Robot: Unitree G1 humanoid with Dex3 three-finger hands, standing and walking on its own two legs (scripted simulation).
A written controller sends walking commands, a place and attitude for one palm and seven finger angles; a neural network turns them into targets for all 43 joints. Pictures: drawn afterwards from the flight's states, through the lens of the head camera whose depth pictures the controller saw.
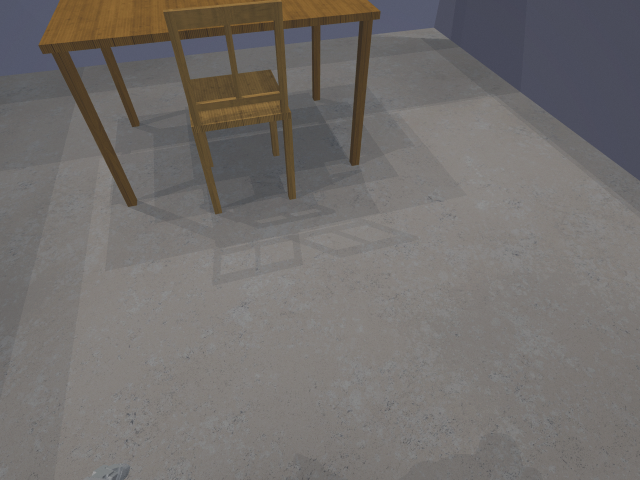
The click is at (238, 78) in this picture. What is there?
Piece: chair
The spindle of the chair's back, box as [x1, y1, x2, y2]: [224, 25, 241, 98]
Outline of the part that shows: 224,25 236,98 239,98 241,96 230,26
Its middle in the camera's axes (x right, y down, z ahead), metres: -0.31 -0.61 +1.34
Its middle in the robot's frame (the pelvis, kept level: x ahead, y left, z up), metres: +1.38 +0.38 -0.10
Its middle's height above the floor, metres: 0.67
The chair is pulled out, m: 0.00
